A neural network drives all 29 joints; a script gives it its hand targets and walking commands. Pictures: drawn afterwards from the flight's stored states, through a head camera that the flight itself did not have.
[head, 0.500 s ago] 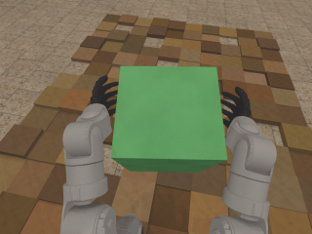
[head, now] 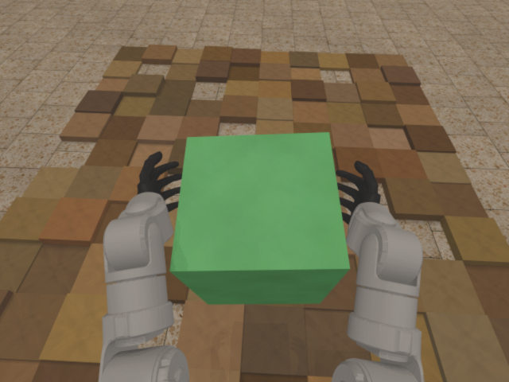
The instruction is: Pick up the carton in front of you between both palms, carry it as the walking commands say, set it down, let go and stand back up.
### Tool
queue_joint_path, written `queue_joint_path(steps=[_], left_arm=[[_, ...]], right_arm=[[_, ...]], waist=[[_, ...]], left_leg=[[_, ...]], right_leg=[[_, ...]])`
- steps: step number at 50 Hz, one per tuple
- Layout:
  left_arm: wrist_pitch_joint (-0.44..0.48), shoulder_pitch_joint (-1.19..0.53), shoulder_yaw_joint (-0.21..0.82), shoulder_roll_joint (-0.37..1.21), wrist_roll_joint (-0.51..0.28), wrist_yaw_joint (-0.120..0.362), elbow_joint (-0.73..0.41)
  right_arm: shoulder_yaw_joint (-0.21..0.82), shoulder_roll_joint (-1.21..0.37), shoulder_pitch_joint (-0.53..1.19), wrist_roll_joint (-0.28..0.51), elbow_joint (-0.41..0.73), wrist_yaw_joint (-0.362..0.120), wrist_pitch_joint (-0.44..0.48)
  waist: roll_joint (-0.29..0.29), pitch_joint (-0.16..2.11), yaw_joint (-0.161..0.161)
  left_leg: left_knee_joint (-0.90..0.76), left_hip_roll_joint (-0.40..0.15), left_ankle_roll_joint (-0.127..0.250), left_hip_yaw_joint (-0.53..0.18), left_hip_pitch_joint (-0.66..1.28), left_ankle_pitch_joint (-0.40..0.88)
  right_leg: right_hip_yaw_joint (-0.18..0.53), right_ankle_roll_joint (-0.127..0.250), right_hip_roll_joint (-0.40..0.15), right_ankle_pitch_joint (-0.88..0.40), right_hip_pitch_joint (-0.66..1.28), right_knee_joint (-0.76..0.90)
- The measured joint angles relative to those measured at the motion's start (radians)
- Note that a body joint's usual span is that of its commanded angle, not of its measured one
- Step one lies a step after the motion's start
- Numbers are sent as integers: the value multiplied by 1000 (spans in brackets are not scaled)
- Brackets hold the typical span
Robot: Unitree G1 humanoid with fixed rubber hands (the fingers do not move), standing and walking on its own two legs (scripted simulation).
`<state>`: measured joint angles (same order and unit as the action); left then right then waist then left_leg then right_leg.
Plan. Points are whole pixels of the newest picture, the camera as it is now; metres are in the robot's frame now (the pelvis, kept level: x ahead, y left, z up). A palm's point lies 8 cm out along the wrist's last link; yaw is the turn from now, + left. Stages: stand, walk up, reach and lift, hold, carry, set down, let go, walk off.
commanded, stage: carry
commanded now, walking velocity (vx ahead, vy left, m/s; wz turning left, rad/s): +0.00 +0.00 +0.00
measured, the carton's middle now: (260, 229) +0.34 +0.00 +0.04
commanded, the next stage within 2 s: none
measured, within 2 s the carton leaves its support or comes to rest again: neither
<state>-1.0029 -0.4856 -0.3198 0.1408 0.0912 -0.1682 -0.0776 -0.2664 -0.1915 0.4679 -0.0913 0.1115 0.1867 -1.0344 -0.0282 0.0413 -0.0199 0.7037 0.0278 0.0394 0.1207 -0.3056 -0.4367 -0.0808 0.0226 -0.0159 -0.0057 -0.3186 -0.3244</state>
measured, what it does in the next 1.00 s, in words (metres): shifts its weight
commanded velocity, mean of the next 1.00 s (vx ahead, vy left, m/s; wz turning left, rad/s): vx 0.00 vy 0.00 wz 0.00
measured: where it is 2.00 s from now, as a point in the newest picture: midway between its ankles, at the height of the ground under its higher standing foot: outside the picture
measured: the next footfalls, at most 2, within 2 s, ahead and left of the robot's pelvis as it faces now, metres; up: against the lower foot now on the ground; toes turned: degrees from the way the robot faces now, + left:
none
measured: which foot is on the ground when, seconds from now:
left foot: down 0.00-1.00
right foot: down 0.00-1.00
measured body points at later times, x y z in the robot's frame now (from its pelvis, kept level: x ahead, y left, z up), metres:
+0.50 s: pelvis +0.08 +0.00 +0.01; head +0.07 +0.01 +0.46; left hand +0.42 +0.17 +0.12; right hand +0.42 -0.15 +0.13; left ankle -0.05 +0.10 -0.70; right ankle +0.05 -0.08 -0.73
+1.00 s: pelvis +0.08 +0.02 +0.01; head +0.08 +0.03 +0.46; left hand +0.42 +0.18 +0.11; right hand +0.41 -0.13 +0.12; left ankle -0.05 +0.10 -0.70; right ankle +0.05 -0.07 -0.74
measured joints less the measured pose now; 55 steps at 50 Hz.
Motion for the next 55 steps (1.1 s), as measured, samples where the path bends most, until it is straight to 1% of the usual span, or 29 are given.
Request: queue_joint_path(steps=[2,4,5,7,13,16,19,21,24,26,28,29,30,31,32,34,36,38,40,41,42,43,44,46,48,50,53,54,55], left_arm=[[14,14,10,6,8,2,34],[19,36,13,15,9,5,54],[21,49,12,18,9,7,58],[33,68,9,23,8,13,60],[79,91,27,10,4,12,42],[79,90,38,1,-7,7,31],[67,77,49,-8,-16,-3,21],[56,65,54,-14,-17,-11,25],[36,43,53,-20,-14,-19,43],[25,27,50,-20,-9,-22,64],[17,22,48,-14,-3,-22,87],[15,24,47,-10,-1,-22,95],[14,28,47,-7,0,-21,101],[13,33,46,-5,0,-21,104],[13,40,44,-5,-1,-20,103],[13,56,36,-4,-5,-18,87],[19,50,32,-9,-10,-19,75],[28,27,35,-15,-7,-22,81],[31,12,39,-15,-1,-25,95],[31,12,40,-12,2,-25,101],[30,15,39,-7,4,-25,105],[29,22,38,-2,6,-23,106],[28,31,36,1,7,-21,105],[27,52,31,7,8,-17,91],[29,60,26,5,5,-15,72],[32,50,28,-4,0,-16,63],[36,26,37,-13,0,-22,74],[34,24,39,-12,1,-22,81],[32,25,40,-9,2,-22,85]], right_arm=[[7,23,-9,8,-31,2,3],[9,30,-30,17,-53,0,5],[8,26,-42,19,-61,-2,10],[5,17,-54,20,-71,-5,23],[22,12,-63,19,-61,-1,69],[26,14,-65,20,-47,4,73],[27,19,-56,22,-33,9,66],[26,23,-47,19,-32,13,56],[19,26,-35,12,-43,16,40],[11,30,-29,10,-58,18,31],[1,34,-30,11,-77,18,25],[-5,34,-32,13,-86,17,24],[-11,33,-35,15,-93,16,24],[-16,30,-36,15,-100,15,26],[-19,24,-38,13,-105,13,28],[-20,11,-39,7,-102,9,28],[-17,4,-30,1,-92,9,34],[-10,14,-19,0,-85,13,39],[-3,30,-15,5,-89,17,40],[-3,35,-19,10,-93,18,39],[-5,37,-23,14,-97,17,38],[-9,36,-28,17,-101,15,37],[-12,33,-32,19,-105,13,36],[-15,22,-37,17,-105,7,35],[-12,12,-36,12,-96,3,37],[-6,10,-29,8,-82,5,41],[5,27,-20,10,-78,13,41],[6,32,-21,12,-80,15,39],[4,34,-24,15,-84,15,36]], waist=[[29,8,5],[33,11,7],[22,12,5],[6,8,0],[-9,3,1],[-15,10,7],[-11,22,12],[-5,33,14],[6,51,19],[10,62,27],[6,74,34],[2,77,33],[-5,77,32],[-11,72,28],[-18,64,25],[-12,56,18],[1,53,15],[14,54,16],[19,58,20],[17,60,21],[12,61,20],[6,59,18],[0,54,14],[-1,45,6],[6,41,2],[14,39,3],[22,43,12],[22,47,14],[20,49,15]], left_leg=[[54,-17,-18,-20,-14,-55],[47,-20,-23,-22,7,-94],[25,-13,-18,-19,24,-95],[-10,-1,-23,-14,47,-73],[-64,2,-17,-10,83,44],[-106,0,-13,-12,111,88],[-135,-6,-13,-20,136,105],[-127,-12,-14,-27,139,103],[-68,-22,-20,-35,124,89],[-24,-27,-34,-35,109,78],[-51,-23,-47,-31,129,55],[-89,-16,-34,-28,150,41],[-122,-7,-12,-26,167,35],[-136,1,8,-23,173,48],[-132,7,15,-21,172,80],[-124,8,14,-19,176,105],[-104,4,10,-19,170,90],[-50,-4,-5,-23,140,63],[-30,-7,-27,-22,129,38],[-48,-3,-19,-19,138,27],[-73,4,-1,-16,150,22],[-95,10,18,-14,159,28],[-103,15,28,-11,162,49],[-109,16,23,-12,169,81],[-111,15,22,-14,175,81],[-89,11,17,-16,166,69],[-46,2,-6,-18,141,44],[-53,3,-6,-17,144,38],[-69,6,1,-16,153,36]], right_leg=[[-4,37,19,134,2,-49],[-3,16,20,154,-1,-85],[1,22,14,173,0,-97],[5,34,4,190,4,-109],[5,40,0,117,12,-112],[1,38,2,71,20,-111],[-7,30,7,37,31,-109],[-14,21,13,34,53,-87],[-21,11,23,55,103,-24],[-20,16,28,70,116,-8],[-14,30,25,86,106,-30],[-12,34,20,91,97,-48],[-10,33,13,92,86,-70],[-8,28,5,86,76,-92],[-7,21,-3,77,74,-104],[-22,0,-7,69,103,-67],[-37,-10,-4,74,141,0],[-41,-8,4,90,155,36],[-38,6,5,110,137,14],[-35,11,2,117,125,-6],[-32,15,-2,119,112,-29],[-31,16,-8,113,99,-53],[-29,15,-15,102,87,-76],[-31,3,-20,78,86,-91],[-42,-10,-19,76,112,-54],[-49,-15,-13,86,142,1],[-51,-5,-6,100,139,7],[-50,1,-7,103,129,-9],[-49,5,-10,102,119,-27]])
